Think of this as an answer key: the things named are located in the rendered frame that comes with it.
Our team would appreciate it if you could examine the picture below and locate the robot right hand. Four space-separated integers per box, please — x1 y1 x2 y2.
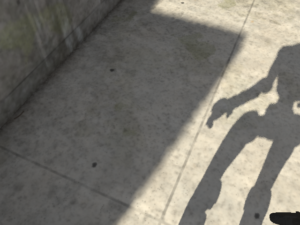
269 211 300 225

